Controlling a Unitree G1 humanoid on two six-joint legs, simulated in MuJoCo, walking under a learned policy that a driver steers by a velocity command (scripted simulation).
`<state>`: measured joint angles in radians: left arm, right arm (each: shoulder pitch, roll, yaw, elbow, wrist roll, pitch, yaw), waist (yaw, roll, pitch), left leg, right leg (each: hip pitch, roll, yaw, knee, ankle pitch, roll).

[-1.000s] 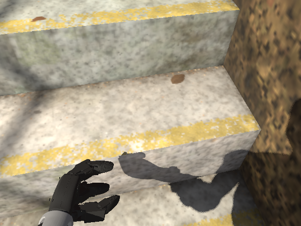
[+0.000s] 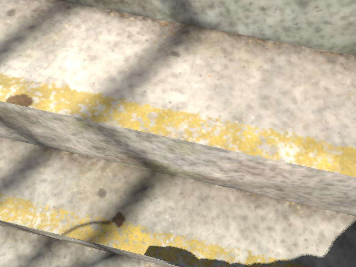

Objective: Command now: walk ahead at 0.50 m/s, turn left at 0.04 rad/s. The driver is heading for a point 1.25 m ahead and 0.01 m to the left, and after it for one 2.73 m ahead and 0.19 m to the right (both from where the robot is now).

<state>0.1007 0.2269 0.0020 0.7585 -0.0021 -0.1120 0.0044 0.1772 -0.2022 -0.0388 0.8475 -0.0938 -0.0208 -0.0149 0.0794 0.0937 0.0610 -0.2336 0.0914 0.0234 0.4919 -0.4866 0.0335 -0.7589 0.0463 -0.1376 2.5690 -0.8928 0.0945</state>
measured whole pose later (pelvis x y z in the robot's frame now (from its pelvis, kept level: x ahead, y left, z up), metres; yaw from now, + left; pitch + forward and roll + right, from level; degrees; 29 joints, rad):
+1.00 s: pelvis -0.06 -0.01 +0.02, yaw -4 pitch +4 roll -5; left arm 0.09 0.09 -0.07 0.67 0.00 0.01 0.03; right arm 0.45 -0.21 -0.07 0.99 0.00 0.04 -0.07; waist -0.05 0.05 -0.10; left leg -0.10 0.28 -0.08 0.20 -0.18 -0.04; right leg -0.99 -0.13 -0.10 1.78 -0.61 0.03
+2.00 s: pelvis -0.27 -0.08 -0.02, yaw +2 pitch +0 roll +1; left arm 0.40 0.17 0.06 0.85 0.05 -0.01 0.07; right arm 0.22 -0.26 -0.02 0.72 -0.01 0.04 -0.01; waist 0.02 0.05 0.01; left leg -0.87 -0.08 -0.23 1.72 -0.01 -0.13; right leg -0.41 -0.15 -0.11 0.79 -0.39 0.01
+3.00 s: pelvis -0.44 +0.15 -0.22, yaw +3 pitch -1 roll -1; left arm 0.37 0.22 0.03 0.74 0.02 -0.01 0.11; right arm 0.10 -0.16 0.01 0.62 0.05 0.05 -0.01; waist 0.11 -0.03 -0.05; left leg -0.39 0.12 0.06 0.89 -0.33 -0.08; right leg -0.27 -0.09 -0.13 0.69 -0.39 -0.02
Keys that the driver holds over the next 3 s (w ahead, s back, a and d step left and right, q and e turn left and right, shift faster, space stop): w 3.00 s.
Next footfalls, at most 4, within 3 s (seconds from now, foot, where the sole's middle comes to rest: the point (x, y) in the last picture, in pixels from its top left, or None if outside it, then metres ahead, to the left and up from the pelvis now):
0.14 right None -0.09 -0.08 -0.77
0.48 left None -0.06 0.23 -0.77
0.98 right None -0.01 -0.18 -0.56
1.44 left None -0.15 -0.02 -0.77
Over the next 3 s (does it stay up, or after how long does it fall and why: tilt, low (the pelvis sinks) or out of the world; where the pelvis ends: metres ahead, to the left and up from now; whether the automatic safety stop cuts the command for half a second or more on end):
stays up -0.44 0.15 -0.22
